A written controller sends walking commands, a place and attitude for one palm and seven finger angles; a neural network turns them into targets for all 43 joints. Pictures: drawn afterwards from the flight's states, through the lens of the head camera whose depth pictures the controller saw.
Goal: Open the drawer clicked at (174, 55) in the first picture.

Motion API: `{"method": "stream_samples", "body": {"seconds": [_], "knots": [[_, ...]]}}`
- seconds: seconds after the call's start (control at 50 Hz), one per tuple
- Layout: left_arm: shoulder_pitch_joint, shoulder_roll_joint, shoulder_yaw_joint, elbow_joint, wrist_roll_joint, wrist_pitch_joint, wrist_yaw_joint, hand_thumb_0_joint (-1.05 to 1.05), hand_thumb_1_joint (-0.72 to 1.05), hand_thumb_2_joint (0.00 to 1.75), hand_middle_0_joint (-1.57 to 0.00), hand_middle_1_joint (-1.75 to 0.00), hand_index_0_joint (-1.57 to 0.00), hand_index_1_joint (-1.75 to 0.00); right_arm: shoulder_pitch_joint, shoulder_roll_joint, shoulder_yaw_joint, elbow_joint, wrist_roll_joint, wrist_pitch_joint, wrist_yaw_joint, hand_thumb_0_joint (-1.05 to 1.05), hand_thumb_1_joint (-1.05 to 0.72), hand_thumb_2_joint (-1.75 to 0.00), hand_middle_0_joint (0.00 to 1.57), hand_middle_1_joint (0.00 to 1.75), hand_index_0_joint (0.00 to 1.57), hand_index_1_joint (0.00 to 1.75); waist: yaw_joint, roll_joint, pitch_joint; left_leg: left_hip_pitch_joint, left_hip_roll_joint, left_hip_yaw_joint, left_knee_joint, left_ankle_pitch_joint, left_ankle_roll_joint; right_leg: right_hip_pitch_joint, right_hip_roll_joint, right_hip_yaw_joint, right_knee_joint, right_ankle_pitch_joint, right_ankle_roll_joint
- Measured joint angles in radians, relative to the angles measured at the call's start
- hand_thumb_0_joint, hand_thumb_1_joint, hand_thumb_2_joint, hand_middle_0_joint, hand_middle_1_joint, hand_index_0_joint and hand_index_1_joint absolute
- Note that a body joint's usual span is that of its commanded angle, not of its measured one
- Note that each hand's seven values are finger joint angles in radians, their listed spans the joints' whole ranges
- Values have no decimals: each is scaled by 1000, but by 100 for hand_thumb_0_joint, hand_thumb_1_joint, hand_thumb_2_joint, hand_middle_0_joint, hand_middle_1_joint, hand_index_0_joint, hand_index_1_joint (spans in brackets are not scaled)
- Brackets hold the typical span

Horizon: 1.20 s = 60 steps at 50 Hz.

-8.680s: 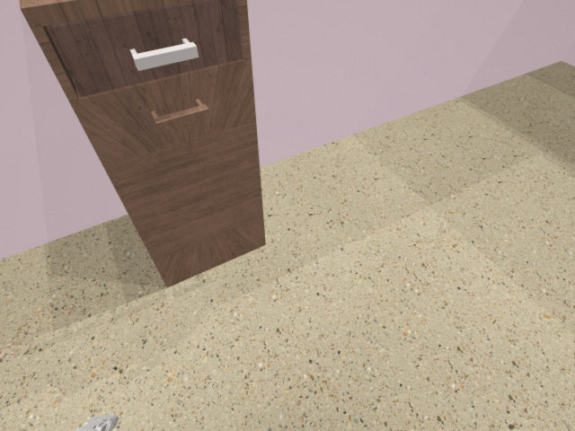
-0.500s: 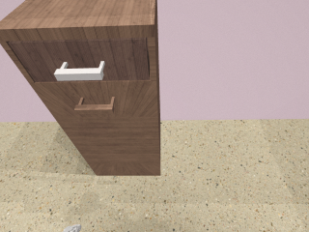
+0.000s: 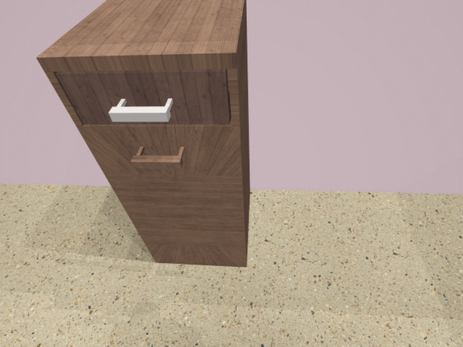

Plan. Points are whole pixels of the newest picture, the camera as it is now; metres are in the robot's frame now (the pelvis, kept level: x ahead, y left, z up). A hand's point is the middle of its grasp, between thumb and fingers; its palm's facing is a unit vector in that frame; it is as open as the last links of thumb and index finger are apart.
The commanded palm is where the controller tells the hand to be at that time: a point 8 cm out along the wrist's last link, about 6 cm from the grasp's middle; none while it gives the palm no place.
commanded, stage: come to a stop and stand still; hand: left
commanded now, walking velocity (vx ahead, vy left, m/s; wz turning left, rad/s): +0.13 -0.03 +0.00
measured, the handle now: (143, 108) +0.57 +0.26 +0.12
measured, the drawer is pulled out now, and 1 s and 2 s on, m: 0.00 0.00 0.00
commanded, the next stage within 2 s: none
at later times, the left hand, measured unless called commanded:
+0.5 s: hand out of the picture +0.00 +0.21 -0.19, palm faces +0.01 -0.99 -0.15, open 7.3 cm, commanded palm none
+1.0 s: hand out of the picture +0.03 +0.17 -0.18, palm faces +0.08 -0.97 -0.23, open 7.1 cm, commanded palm none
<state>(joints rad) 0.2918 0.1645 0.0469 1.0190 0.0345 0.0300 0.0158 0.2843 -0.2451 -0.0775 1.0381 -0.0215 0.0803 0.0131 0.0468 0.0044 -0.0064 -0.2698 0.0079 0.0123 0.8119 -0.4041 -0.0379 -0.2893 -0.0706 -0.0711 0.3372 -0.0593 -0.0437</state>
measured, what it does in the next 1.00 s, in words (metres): steps on the spot: left foot, then right foot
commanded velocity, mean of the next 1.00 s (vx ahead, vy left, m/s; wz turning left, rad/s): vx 0.03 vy -0.04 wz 0.00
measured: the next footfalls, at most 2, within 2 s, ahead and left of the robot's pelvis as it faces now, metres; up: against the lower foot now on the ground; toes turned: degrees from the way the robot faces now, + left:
left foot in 0.12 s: -0.03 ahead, +0.13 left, +0.00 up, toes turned +3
right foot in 0.60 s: +0.04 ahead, -0.08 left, +0.00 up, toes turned -4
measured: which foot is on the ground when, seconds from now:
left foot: up 0.00-0.10, down 0.12-1.00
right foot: down 0.00-0.12, up 0.14-0.58, down 0.60-1.00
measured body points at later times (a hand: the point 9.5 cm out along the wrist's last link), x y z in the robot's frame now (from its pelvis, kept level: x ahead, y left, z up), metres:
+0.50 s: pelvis +0.00 +0.05 -0.01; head +0.02 +0.07 +0.44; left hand +0.00 +0.27 -0.18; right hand -0.10 -0.13 -0.15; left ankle -0.07 +0.12 -0.75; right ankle -0.01 -0.08 -0.72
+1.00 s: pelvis +0.02 -0.01 -0.01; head +0.03 -0.02 +0.44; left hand +0.02 +0.22 -0.16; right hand +0.03 -0.23 -0.18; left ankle -0.07 +0.12 -0.75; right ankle +0.00 -0.07 -0.75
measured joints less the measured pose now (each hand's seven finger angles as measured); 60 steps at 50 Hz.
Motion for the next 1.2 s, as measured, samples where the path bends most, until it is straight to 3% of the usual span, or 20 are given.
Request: {"method": "stream_samples", "body": {"seconds": [0.1,0.12,0.14,0.18,0.24,0.32,0.42,0.52,0.62,0.7,0.94,1.2], "knots": [[4,29,15,39,-3,15,4,0,91,90,-21,-30,-21,-30,65,33,18,6,5,-41,-11,0,-91,-90,19,30,20,30,-7,-15,-45,145,-20,66,-321,16,45,0,23,-12,-38,-3,29],[2,29,15,42,-8,18,4,0,91,90,-21,-30,-21,-30,84,33,23,3,3,-53,-17,0,-91,-90,19,30,20,30,-16,6,-53,178,-13,50,-412,0,58,-28,44,-23,6,-64,41],[-1,32,16,45,-14,20,5,0,91,90,-21,-30,-21,-30,94,42,27,9,-1,-60,-26,0,-91,-90,19,30,20,30,-28,11,-54,179,-10,35,-451,68,72,-68,52,-24,86,-155,51],[5,40,23,49,-17,29,3,0,91,90,-20,-30,-21,-30,111,71,40,25,-5,-50,-39,0,-91,-90,19,30,20,30,-50,-12,-50,171,-16,39,-442,130,84,-143,61,22,294,-262,55],[16,38,28,59,-8,27,-12,0,91,90,-20,-30,-20,-30,153,103,62,61,-2,-53,-47,0,-91,-90,19,30,20,30,-62,-20,-64,186,-14,34,-479,139,81,-212,85,70,555,-221,58],[31,30,24,73,-7,8,-16,0,91,90,-20,-30,-20,-30,182,144,84,95,5,-82,-59,1,-91,-90,20,30,20,30,-60,-41,-59,202,-30,40,-528,158,86,-220,84,101,688,-151,71],[22,14,3,104,-17,7,-7,0,91,90,-20,-30,-20,-30,186,191,100,115,5,-117,-80,1,-91,-90,20,30,20,30,-72,-56,-17,216,-44,50,-528,146,99,-142,59,80,582,-217,82],[-32,-3,-14,115,-22,11,7,1,93,90,-20,-30,-20,-30,170,212,98,131,3,-114,-82,0,-91,-90,20,30,20,30,-90,-36,25,219,-42,47,-488,112,95,-49,50,30,386,-293,67],[-76,-6,-18,104,-30,-19,14,2,95,90,-20,-30,-20,-30,153,200,86,145,11,-103,-76,0,-91,-90,20,30,20,30,-85,2,39,196,-37,49,-392,43,71,56,53,7,160,-203,40],[-91,-29,-32,95,-37,-53,26,1,94,90,-20,-30,-20,-30,117,169,77,142,18,-95,-70,0,-91,-90,20,30,20,30,-83,53,30,198,-9,30,-389,41,49,67,79,-16,154,-232,8],[-65,-19,-36,109,-37,-54,39,-1,96,90,-20,-30,-21,-30,-9,106,64,111,10,-93,-76,1,-92,-90,19,30,20,30,-42,28,14,240,23,12,-442,60,12,107,109,-38,114,-220,-28],[-2,-48,-52,147,-34,-43,20,0,92,90,-20,-30,-20,-30,-12,90,73,106,14,-76,-67,0,-92,-90,19,30,20,30,-29,29,41,240,50,3,-456,97,-8,137,138,-49,39,-155,-49]]}}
